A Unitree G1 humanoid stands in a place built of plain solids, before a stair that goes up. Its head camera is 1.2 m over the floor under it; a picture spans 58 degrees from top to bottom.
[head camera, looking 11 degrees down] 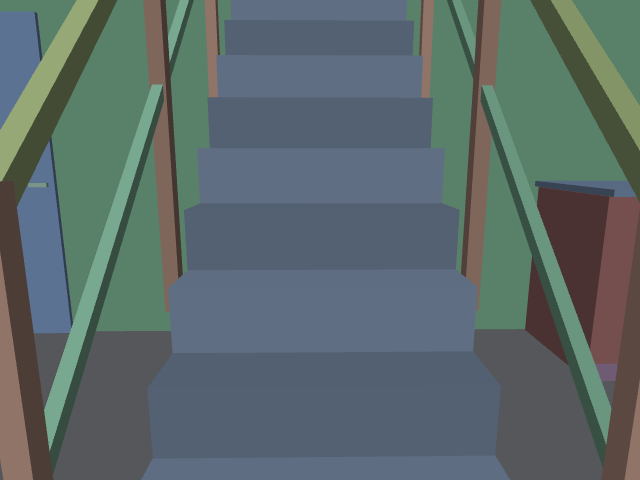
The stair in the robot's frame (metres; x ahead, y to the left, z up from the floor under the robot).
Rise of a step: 0.20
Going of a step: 0.20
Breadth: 0.92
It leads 1 degrees to the left of straight ahead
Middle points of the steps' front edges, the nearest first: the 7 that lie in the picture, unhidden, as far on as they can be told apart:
1.02 -0.01 0.61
1.23 -0.01 0.82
1.43 -0.01 1.02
1.64 -0.01 1.23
1.84 0.00 1.43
2.04 0.00 1.64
2.25 0.00 1.84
